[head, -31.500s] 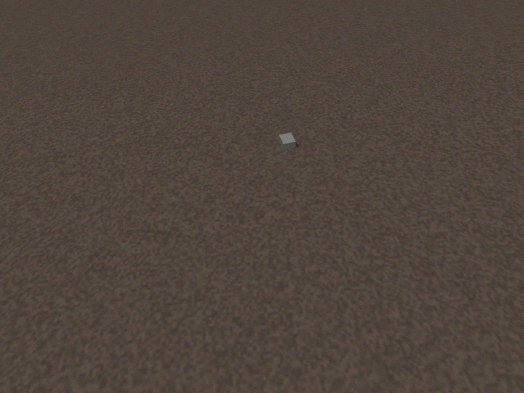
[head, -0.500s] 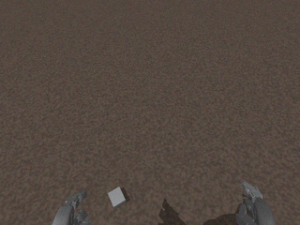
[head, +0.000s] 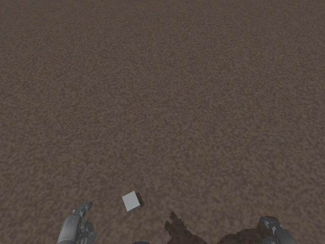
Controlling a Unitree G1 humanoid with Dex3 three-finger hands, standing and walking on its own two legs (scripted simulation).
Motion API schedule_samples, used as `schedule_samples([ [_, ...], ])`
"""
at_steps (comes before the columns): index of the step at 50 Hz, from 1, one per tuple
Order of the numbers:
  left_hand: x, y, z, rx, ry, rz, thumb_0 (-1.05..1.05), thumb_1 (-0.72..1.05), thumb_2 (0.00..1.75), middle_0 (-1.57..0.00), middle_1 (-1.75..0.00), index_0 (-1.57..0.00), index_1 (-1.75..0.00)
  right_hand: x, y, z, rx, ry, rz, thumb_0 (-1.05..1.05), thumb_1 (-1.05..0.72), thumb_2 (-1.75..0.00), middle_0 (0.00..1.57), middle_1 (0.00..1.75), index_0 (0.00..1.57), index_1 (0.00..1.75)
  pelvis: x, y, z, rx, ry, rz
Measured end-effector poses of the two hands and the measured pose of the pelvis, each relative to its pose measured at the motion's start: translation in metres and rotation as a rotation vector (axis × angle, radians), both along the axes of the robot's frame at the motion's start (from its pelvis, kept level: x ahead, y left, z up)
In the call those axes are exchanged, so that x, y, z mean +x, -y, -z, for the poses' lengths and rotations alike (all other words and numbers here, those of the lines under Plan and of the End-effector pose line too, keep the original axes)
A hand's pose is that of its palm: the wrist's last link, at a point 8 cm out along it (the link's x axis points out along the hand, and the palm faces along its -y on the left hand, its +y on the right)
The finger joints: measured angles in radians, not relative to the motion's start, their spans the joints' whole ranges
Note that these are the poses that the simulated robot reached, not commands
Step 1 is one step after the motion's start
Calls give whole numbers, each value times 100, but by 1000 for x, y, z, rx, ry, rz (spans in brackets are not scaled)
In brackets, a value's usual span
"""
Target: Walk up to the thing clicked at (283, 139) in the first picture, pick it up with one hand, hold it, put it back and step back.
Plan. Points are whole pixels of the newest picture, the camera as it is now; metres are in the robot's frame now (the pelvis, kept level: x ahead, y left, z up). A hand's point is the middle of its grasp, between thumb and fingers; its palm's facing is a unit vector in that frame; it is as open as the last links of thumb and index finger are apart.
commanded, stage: stand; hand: left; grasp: from above
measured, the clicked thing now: (131, 202) +0.42 +0.24 -0.71
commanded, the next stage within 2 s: none
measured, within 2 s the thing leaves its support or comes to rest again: neither
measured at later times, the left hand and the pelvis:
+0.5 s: hand out of the picture +0.04 +0.24 -0.12, palm faces +0.04 -0.95 -0.32, open 7.3 cm; pelvis +0.00 +0.00 +0.04, yaw +1 degrees
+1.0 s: hand out of the picture +0.04 +0.24 -0.12, palm faces +0.03 -0.94 -0.34, open 7.3 cm; pelvis +0.00 -0.01 +0.05, yaw +1 degrees
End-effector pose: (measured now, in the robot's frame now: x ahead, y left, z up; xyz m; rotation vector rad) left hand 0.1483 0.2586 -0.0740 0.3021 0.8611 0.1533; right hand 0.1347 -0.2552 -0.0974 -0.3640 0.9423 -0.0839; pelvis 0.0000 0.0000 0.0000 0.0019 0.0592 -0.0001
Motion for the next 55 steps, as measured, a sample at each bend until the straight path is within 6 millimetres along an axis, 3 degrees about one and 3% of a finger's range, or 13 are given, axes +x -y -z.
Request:
schedule_samples([
  [6,-40,-18,12,16,-134,-64,1,91,90,-20,-30,-20,-30,-24,15,-4,0,-81,75,1,-90,-90,21,30,21,30,-1,-2,-12,1,42,2],
  [13,-83,-23,16,7,-263,-116,1,91,90,-20,-30,-20,-30,-46,17,-7,8,-158,119,1,-90,-90,21,30,21,30,0,-3,-25,-3,79,-4],
  [22,-113,-21,14,-12,-354,-154,0,91,90,-20,-30,-20,-30,-65,12,-10,30,-225,147,1,-90,-90,21,30,21,30,-3,-3,-37,-3,116,-10],
  [41,-118,-27,6,7,-389,-166,0,91,90,-20,-30,-20,-30,-84,27,-15,16,-284,172,1,-90,-90,21,30,21,30,-7,3,-46,-2,129,-14],
  [55,-105,-22,5,4,-407,-160,0,91,90,-20,-30,-20,-30,-77,35,-15,8,-310,166,1,-90,-90,21,30,21,30,2,7,-47,-2,114,-12],
])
